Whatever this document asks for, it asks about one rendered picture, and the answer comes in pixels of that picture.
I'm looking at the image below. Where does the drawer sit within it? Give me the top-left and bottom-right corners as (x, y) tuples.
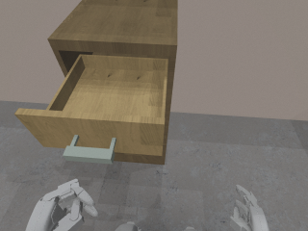
(14, 54), (168, 156)

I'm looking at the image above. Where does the handle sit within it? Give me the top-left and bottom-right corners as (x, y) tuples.
(63, 135), (116, 165)

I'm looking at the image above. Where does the right robot hand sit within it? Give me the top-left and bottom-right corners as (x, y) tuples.
(230, 185), (270, 231)

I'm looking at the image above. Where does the cabinet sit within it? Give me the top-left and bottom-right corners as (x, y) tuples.
(48, 0), (178, 166)

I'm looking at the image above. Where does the left robot hand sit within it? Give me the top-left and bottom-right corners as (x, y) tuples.
(25, 179), (99, 231)

